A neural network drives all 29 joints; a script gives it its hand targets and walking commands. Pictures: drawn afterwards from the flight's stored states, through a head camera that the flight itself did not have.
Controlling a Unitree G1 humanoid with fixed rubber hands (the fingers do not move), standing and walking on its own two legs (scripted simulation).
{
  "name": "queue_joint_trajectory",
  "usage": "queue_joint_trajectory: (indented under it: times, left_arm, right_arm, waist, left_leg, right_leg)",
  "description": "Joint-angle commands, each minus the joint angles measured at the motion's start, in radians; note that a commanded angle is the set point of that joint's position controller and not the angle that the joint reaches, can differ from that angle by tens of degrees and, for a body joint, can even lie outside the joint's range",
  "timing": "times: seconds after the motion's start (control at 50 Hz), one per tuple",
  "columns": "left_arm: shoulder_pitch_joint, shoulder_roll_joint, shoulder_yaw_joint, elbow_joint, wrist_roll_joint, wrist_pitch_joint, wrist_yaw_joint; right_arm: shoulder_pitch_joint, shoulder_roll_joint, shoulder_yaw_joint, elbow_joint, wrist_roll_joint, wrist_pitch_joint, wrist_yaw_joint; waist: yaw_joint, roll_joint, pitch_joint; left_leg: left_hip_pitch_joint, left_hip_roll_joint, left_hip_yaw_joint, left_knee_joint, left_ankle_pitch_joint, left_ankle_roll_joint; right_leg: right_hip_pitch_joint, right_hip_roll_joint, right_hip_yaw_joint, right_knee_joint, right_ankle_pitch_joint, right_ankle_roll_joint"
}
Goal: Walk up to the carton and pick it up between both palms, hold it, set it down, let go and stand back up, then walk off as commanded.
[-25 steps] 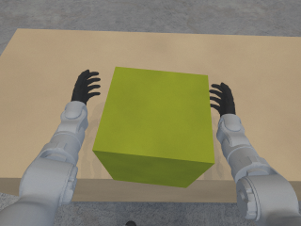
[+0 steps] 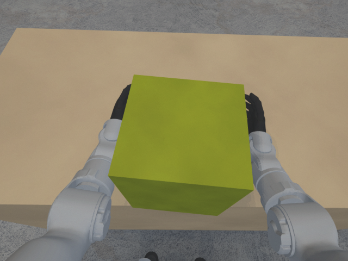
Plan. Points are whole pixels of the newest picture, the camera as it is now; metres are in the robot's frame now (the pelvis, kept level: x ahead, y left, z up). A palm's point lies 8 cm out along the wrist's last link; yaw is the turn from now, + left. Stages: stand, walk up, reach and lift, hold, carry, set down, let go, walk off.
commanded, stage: reach and lift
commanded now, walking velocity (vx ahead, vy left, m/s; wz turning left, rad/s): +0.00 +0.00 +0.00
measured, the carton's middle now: (180, 154) +0.34 +0.01 +0.03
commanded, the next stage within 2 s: none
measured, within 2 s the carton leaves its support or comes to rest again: leaves its support in 1.52 s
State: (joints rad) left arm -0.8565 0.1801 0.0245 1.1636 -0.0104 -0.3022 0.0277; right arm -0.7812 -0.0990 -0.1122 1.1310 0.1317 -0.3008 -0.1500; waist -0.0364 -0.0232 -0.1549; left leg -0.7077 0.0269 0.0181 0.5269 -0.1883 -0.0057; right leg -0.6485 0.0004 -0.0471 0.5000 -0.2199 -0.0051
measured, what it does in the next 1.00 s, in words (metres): stands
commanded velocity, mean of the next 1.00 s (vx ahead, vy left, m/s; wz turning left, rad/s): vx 0.00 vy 0.00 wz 0.00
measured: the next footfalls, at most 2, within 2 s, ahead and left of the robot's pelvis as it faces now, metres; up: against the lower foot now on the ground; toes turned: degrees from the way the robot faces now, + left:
none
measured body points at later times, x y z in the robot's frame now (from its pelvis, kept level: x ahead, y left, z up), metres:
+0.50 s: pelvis +0.00 +0.00 +0.00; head +0.11 +0.02 +0.44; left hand +0.46 +0.14 +0.03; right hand +0.43 -0.15 +0.02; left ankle +0.02 +0.12 -0.73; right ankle -0.01 -0.12 -0.73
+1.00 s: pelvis +0.00 +0.00 +0.00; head +0.11 +0.02 +0.44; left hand +0.45 +0.15 +0.02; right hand +0.43 -0.15 +0.02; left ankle +0.02 +0.12 -0.73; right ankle -0.01 -0.12 -0.73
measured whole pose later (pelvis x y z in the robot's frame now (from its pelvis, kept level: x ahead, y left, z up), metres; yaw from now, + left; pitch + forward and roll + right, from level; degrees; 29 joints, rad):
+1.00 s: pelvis +0.00 +0.00 +0.00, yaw +0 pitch +21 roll -1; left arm -0.90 0.14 0.18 1.35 0.07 -0.47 0.03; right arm -0.78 0.02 -0.38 1.14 -0.19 -0.38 -0.11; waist -0.04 -0.02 -0.16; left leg -0.70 0.03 0.02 0.53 -0.19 -0.01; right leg -0.64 0.00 -0.05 0.50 -0.22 -0.01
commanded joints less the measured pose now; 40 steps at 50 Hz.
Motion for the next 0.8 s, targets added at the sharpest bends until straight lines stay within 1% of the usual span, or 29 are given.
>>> queue_joint_trajectory:
  times: [0.0,0.04,0.12,0.14,0.2,0.22,0.28,0.32,0.36,0.38,0.4,0.44,0.48,0.54,0.66,0.74,0.78]
  left_arm:
    - [-0.579,-0.056,0.102,-0.220,0.016,-0.061,0.030]
    - [-0.582,-0.066,0.105,-0.211,0.020,-0.056,0.029]
    - [-0.586,-0.098,0.106,-0.219,0.033,-0.053,0.029]
    - [-0.576,-0.107,0.108,-0.221,0.035,-0.052,0.029]
    - [-0.580,-0.139,0.118,-0.204,0.057,-0.051,0.020]
    - [-0.576,-0.159,0.121,-0.202,0.068,-0.054,0.015]
    - [-0.588,-0.224,0.125,-0.190,0.103,-0.063,0.004]
    - [-0.597,-0.307,0.126,-0.159,0.138,-0.069,-0.015]
    - [-0.601,-0.468,0.108,-0.116,0.182,-0.086,-0.055]
    - [-0.602,-0.558,0.098,-0.084,0.208,-0.098,-0.078]
    - [-0.590,-0.607,0.098,-0.049,0.227,-0.111,-0.090]
    - [-0.592,-0.680,0.079,-0.010,0.236,-0.135,-0.103]
    - [-0.588,-0.706,0.050,0.013,0.223,-0.153,-0.098]
    - [-0.592,-0.728,0.016,0.038,0.201,-0.170,-0.094]
    - [-0.593,-0.745,-0.022,0.061,0.176,-0.196,-0.091]
    - [-0.613,-0.751,-0.039,0.052,0.166,-0.205,-0.087]
    - [-0.609,-0.752,-0.045,0.052,0.159,-0.209,-0.087]
  right_arm:
    - [-0.490,0.034,-0.161,-0.210,-0.156,-0.072,-0.006]
    - [-0.493,0.043,-0.176,-0.222,-0.180,-0.072,-0.010]
    - [-0.492,0.072,-0.202,-0.228,-0.226,-0.081,-0.020]
    - [-0.491,0.080,-0.204,-0.234,-0.232,-0.085,-0.022]
    - [-0.496,0.127,-0.214,-0.221,-0.262,-0.089,-0.018]
    - [-0.496,0.148,-0.210,-0.218,-0.270,-0.093,-0.013]
    - [-0.509,0.216,-0.227,-0.205,-0.316,-0.106,-0.001]
    - [-0.529,0.308,-0.226,-0.186,-0.355,-0.111,0.021]
    - [-0.558,0.478,-0.211,-0.168,-0.418,-0.121,0.066]
    - [-0.560,0.569,-0.208,-0.151,-0.465,-0.130,0.091]
    - [-0.551,0.622,-0.196,-0.138,-0.492,-0.139,0.108]
    - [-0.534,0.708,-0.165,-0.101,-0.531,-0.153,0.136]
    - [-0.515,0.725,-0.147,-0.068,-0.541,-0.163,0.143]
    - [-0.500,0.743,-0.119,-0.036,-0.532,-0.168,0.144]
    - [-0.487,0.771,-0.078,-0.015,-0.505,-0.165,0.141]
    - [-0.482,0.778,-0.070,-0.004,-0.497,-0.159,0.142]
    - [-0.481,0.787,-0.057,-0.009,-0.487,-0.156,0.141]
  waist:
    - [-0.067,0.141,-0.878]
    - [-0.069,0.136,-0.877]
    - [-0.078,0.145,-0.882]
    - [-0.073,0.141,-0.885]
    - [-0.072,0.136,-0.866]
    - [-0.064,0.137,-0.867]
    - [-0.066,0.129,-0.863]
    - [-0.060,0.127,-0.843]
    - [-0.054,0.118,-0.828]
    - [-0.054,0.111,-0.820]
    - [-0.047,0.106,-0.807]
    - [-0.047,0.110,-0.795]
    - [-0.056,0.119,-0.792]
    - [-0.070,0.127,-0.784]
    - [-0.074,0.141,-0.782]
    - [-0.080,0.159,-0.783]
    - [-0.078,0.156,-0.786]
  left_leg:
    - [0.582,-0.012,0.007,0.083,0.485,-0.075]
    - [0.584,-0.011,0.012,0.081,0.479,-0.076]
    - [0.591,-0.009,0.014,0.089,0.503,-0.082]
    - [0.589,-0.009,0.014,0.090,0.511,-0.083]
    - [0.577,-0.010,0.020,0.086,0.506,-0.083]
    - [0.575,-0.011,0.022,0.084,0.512,-0.083]
    - [0.562,-0.013,0.025,0.079,0.496,-0.083]
    - [0.553,-0.016,0.030,0.069,0.481,-0.079]
    - [0.558,-0.018,0.033,0.059,0.476,-0.076]
    - [0.557,-0.020,0.036,0.054,0.473,-0.075]
    - [0.560,-0.020,0.040,0.049,0.468,-0.074]
    - [0.561,-0.020,0.045,0.044,0.479,-0.074]
    - [0.566,-0.015,0.040,0.045,0.488,-0.078]
    - [0.561,-0.010,0.032,0.049,0.492,-0.080]
    - [0.527,-0.012,0.020,0.056,0.473,-0.078]
    - [0.531,-0.009,0.011,0.059,0.473,-0.083]
    - [0.521,-0.011,0.011,0.060,0.472,-0.080]
  right_leg:
    - [0.226,0.036,-0.007,-0.037,0.469,0.028]
    - [0.233,0.036,-0.011,-0.037,0.470,0.026]
    - [0.243,0.036,-0.018,-0.034,0.495,0.025]
    - [0.251,0.036,-0.019,-0.032,0.504,0.024]
    - [0.273,0.032,-0.018,-0.030,0.516,0.026]
    - [0.282,0.031,-0.017,-0.030,0.521,0.026]
    - [0.307,0.029,-0.019,-0.028,0.524,0.029]
    - [0.326,0.024,-0.017,-0.027,0.521,0.028]
    - [0.346,0.019,-0.021,-0.029,0.513,0.026]
    - [0.361,0.015,-0.023,-0.029,0.512,0.026]
    - [0.375,0.014,-0.024,-0.031,0.511,0.025]
    - [0.401,0.014,-0.025,-0.027,0.532,0.021]
    - [0.408,0.016,-0.029,-0.029,0.547,0.016]
    - [0.410,0.019,-0.028,-0.034,0.549,0.012]
    - [0.414,0.021,-0.024,-0.039,0.534,0.004]
    - [0.395,0.024,-0.025,-0.044,0.507,0.000]
    - [0.395,0.023,-0.022,-0.046,0.512,-0.001]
